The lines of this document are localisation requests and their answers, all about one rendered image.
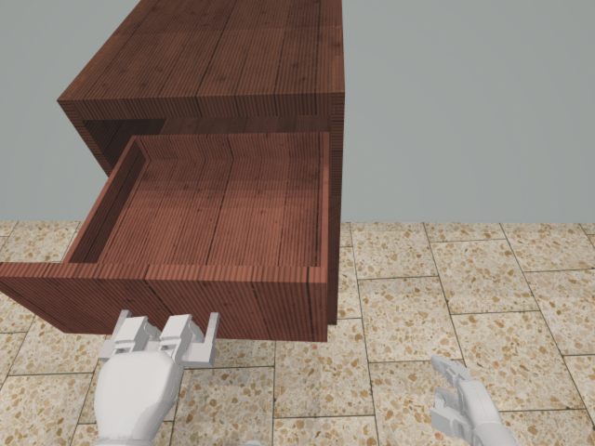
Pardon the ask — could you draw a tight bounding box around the drawer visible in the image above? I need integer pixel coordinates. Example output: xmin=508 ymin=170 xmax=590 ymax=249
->
xmin=0 ymin=132 xmax=329 ymax=342

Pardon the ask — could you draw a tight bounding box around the left robot hand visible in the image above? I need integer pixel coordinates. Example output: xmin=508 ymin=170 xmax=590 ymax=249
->
xmin=94 ymin=314 xmax=205 ymax=441

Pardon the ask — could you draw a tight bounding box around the right robot hand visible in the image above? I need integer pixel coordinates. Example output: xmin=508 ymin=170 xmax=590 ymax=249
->
xmin=430 ymin=355 xmax=503 ymax=446

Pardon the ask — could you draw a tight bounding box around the handle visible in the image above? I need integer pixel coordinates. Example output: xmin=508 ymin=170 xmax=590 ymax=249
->
xmin=98 ymin=309 xmax=220 ymax=368

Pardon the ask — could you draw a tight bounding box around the right robot forearm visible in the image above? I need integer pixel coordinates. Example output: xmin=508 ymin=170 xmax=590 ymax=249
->
xmin=471 ymin=423 xmax=522 ymax=446

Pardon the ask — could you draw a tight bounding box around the cabinet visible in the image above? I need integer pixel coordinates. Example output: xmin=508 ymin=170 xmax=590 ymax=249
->
xmin=57 ymin=0 xmax=345 ymax=325

